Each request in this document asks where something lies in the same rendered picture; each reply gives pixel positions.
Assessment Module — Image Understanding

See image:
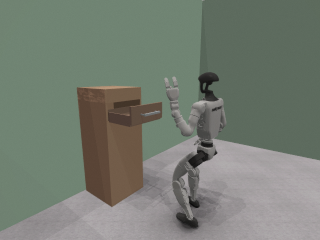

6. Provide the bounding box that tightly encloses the robot right hand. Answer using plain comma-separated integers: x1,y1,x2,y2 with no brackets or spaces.
194,138,202,145

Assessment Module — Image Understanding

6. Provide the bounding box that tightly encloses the left robot forearm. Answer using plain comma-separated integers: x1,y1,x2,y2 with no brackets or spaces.
169,100,192,136

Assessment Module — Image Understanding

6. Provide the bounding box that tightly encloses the right robot upper arm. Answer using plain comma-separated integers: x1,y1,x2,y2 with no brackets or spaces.
218,98,227,129

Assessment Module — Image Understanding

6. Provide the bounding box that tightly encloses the left robot upper arm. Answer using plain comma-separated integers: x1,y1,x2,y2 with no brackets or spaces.
180,101,206,137

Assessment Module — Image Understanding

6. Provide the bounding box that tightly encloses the robot right foot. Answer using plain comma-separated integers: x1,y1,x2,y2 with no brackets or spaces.
188,195,200,208

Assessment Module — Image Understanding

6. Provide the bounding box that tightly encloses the right robot shin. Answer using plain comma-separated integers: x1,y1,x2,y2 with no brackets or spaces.
188,167,200,201

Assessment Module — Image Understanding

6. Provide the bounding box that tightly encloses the robot left hand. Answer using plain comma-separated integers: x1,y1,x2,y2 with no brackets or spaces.
164,77,179,102

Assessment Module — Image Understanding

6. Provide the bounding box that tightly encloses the handle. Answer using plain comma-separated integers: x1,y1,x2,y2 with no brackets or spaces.
140,111,161,117

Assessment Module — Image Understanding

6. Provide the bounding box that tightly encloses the drawer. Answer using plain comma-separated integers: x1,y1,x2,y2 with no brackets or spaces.
108,102,162,127

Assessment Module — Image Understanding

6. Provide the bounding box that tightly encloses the cabinet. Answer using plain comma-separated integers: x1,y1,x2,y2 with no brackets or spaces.
77,86,143,207

